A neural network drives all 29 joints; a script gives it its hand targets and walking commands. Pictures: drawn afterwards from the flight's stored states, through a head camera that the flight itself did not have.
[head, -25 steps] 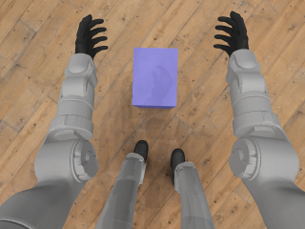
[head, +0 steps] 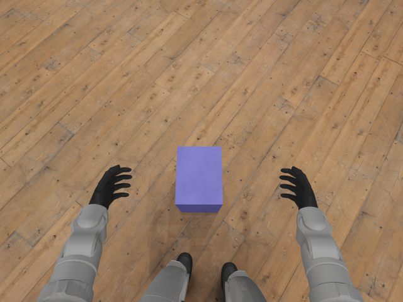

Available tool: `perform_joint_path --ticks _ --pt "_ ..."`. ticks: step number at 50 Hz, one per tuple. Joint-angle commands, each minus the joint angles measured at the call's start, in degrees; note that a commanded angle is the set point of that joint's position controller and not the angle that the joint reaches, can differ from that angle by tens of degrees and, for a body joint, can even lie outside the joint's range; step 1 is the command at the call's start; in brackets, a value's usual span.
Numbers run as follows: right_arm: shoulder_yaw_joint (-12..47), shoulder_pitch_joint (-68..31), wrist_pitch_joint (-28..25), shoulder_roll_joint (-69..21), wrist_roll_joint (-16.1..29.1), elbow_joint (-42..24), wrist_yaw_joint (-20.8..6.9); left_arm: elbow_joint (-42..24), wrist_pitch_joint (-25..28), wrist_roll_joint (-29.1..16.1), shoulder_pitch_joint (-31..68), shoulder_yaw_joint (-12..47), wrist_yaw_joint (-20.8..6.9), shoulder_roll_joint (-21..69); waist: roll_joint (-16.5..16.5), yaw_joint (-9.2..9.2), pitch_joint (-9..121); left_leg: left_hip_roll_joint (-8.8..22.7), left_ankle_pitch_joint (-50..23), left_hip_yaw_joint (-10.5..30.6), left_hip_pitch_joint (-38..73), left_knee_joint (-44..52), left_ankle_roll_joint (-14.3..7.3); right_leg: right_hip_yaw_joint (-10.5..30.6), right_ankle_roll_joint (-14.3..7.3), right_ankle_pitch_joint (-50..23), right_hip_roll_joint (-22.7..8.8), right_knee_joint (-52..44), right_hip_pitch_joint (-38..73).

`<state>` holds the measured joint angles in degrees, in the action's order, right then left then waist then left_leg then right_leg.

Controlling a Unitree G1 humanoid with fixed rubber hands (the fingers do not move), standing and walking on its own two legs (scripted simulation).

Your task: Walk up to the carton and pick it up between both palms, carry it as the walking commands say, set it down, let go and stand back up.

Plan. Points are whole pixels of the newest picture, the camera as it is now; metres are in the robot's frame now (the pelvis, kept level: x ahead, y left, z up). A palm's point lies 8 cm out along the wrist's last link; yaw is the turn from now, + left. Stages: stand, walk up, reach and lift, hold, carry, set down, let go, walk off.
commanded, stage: let go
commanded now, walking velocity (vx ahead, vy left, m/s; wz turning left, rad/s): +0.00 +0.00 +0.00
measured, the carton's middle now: (199, 182) +0.46 +0.06 -0.61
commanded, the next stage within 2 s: stand in 0.82 s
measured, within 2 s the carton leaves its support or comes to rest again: neither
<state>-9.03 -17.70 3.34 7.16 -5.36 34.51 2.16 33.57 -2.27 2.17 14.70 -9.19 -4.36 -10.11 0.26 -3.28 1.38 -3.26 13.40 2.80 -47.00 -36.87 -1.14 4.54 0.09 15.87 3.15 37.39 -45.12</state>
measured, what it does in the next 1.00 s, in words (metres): stands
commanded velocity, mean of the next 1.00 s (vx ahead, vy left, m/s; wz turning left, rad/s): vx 0.00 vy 0.00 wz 0.00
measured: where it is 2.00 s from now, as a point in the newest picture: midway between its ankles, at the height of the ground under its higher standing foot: (205, 293)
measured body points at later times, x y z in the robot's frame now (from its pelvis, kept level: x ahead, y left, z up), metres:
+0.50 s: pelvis +0.03 -0.02 +0.03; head +0.05 -0.02 +0.48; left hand +0.20 +0.22 -0.04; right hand +0.21 -0.25 -0.05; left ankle +0.02 +0.10 -0.71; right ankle +0.00 -0.12 -0.71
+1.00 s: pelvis +0.03 -0.01 +0.02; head +0.03 +0.00 +0.47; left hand +0.18 +0.27 -0.07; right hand +0.18 -0.29 -0.06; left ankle +0.02 +0.10 -0.71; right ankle +0.00 -0.12 -0.71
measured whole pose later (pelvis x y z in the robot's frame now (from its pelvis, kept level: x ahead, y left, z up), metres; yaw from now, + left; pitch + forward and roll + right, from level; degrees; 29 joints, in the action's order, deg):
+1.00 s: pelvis +0.03 -0.01 +0.02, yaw +1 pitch -1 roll +0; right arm -2.5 12.5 1.8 16.9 -2.7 38.1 0.6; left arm 34.3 -3.2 2.2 -12.3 -2.9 0.5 -17.6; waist -1.6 -0.3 -0.1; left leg -2.7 16.9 3.9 -12.5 -30.0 -0.9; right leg 3.9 -1.3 18.5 3.2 28.9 -9.8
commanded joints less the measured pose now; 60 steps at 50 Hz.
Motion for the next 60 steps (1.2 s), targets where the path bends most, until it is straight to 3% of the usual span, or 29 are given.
perform_joint_path --ticks 1,6,10,17,23,32,39,41,42,43,45,47,52,60 --pt "0.1 3.9 -2.2 4.6 1.4 -5.3 -0.8 -6.2 2.1 -1.0 -4.5 1.0 0.4 -3.9 1.0 0.35 24.9 3.1 -19.8 -0.1 31.5 3.1 2.7 -2.8 0.4 -8.8 -0.5 -5.4 12.5" --pt "1.8 12.0 -3.3 5.8 3.0 -8.5 -2.0 -10.5 2.7 -2.0 -13.6 3.0 0.8 -4.9 0.2 0.51 16.8 2.2 -15.4 -1.0 34.3 7.1 2.4 -2.3 0.1 -9.1 -1.1 -9.5 22.5" --pt "2.7 20.0 -3.8 6.9 3.5 -11.3 -2.9 -13.9 2.6 -2.2 -21.2 4.5 0.9 -5.6 -0.4 0.78 12.9 1.8 -16.7 -1.3 38.0 10.1 2.0 -2.0 0.0 -12.9 -1.3 -12.4 29.6" --pt "4.5 28.4 -1.7 8.1 4.5 -15.0 -4.7 -15.9 0.3 -2.3 -26.3 5.8 0.3 -7.1 -2.1 3.02 2.3 1.2 -12.5 -1.9 43.1 13.7 1.3 -1.6 0.7 -11.4 -2.5 -16.8 34.8" --pt "5.2 27.4 1.7 9.0 4.9 -16.4 -5.9 -15.8 -3.1 -1.7 -25.4 5.0 -0.1 -8.1 -1.1 2.65 -3.9 0.9 -8.9 -2.6 45.6 14.5 1.4 -1.8 0.6 -8.5 -2.9 -17.5 35.1" --pt "4.9 27.6 4.1 9.6 4.7 -15.2 -5.9 -14.7 -6.0 -0.6 -26.1 5.2 0.3 -8.3 -1.2 2.74 -4.9 0.4 -12.8 -2.3 47.0 13.8 1.4 -2.4 0.6 -14.9 -2.1 -15.5 37.2" --pt "5.7 29.4 2.1 10.8 5.9 -14.2 -4.0 -16.6 -10.2 -0.9 -25.2 5.7 2.9 -7.5 -1.5 3.41 -2.1 0.6 -11.9 -1.0 43.2 12.1 2.4 -3.0 0.3 -17.0 -2.2 -14.0 37.7" --pt "6.2 29.5 2.2 10.7 5.9 -14.4 -3.9 -17.3 -10.6 -0.9 -25.2 5.9 3.3 -7.3 -1.5 3.81 -2.2 0.7 -10.2 -0.6 42.1 11.4 2.4 -2.8 0.0 -15.7 -2.3 -13.7 37.2" --pt "4.5 27.5 0.6 15.8 2.8 -6.0 -1.9 -9.6 -6.0 -0.5 -23.8 4.2 5.4 -14.7 -5.6 1.94 -2.8 3.6 -4.4 1.5 35.4 10.6 2.5 1.5 1.0 -3.1 -4.6 -15.0 32.1" --pt "4.1 28.8 -0.3 16.6 2.4 -5.5 -1.2 -8.5 -3.6 0.0 -23.9 4.1 5.9 -15.2 -5.1 3.27 -3.0 3.7 -0.9 2.1 35.8 10.5 1.9 3.3 0.3 2.9 -5.4 -16.3 30.6" --pt "4.2 28.5 -1.6 17.0 2.0 -3.2 -1.0 -7.0 -0.9 0.3 -22.7 4.4 5.6 -14.3 -2.3 3.86 -3.4 4.3 3.7 3.5 34.9 11.4 1.1 4.8 -0.8 8.6 -5.8 -17.0 28.2" --pt "4.3 27.2 -2.6 17.1 2.3 -1.4 -1.2 -5.0 0.4 0.3 -22.6 4.5 5.1 -13.7 -0.1 3.39 -2.0 5.1 3.2 4.7 33.6 12.4 0.8 4.4 -0.9 4.9 -5.3 -15.4 30.4" --pt "4.5 26.4 -3.7 18.2 3.0 1.8 -1.1 -0.5 1.9 -0.1 -23.6 4.5 5.2 -15.1 0.5 3.15 1.6 6.3 -8.9 5.3 35.1 11.8 0.5 3.8 -0.6 -9.2 -5.5 -12.8 35.7" --pt "4.8 26.6 -4.0 20.5 3.3 6.0 -0.5 4.5 2.5 -0.3 -24.1 5.0 5.8 -17.0 0.4 3.39 2.6 7.2 -18.7 5.3 38.5 11.3 0.2 3.9 -0.7 -17.2 -6.1 -12.2 37.4"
